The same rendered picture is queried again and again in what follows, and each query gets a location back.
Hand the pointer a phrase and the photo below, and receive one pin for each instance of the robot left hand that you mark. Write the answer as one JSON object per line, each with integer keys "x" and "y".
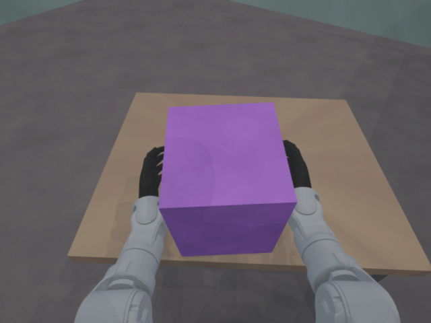
{"x": 149, "y": 179}

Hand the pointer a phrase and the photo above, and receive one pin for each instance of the robot left upper arm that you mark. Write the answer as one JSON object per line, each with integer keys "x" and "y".
{"x": 116, "y": 306}

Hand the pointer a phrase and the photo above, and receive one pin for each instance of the robot right upper arm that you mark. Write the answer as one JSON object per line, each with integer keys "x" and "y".
{"x": 354, "y": 302}

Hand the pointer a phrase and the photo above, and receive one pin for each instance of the robot right hand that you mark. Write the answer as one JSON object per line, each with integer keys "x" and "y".
{"x": 298, "y": 168}

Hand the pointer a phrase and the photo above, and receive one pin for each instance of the table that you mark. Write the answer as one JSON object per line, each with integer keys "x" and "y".
{"x": 358, "y": 203}

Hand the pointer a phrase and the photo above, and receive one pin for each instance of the robot left forearm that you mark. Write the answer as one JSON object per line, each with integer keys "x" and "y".
{"x": 140, "y": 257}

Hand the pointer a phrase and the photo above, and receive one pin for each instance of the robot right forearm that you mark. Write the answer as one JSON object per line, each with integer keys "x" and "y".
{"x": 319, "y": 249}

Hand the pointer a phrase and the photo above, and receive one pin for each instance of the carton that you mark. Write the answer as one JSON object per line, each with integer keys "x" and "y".
{"x": 226, "y": 185}

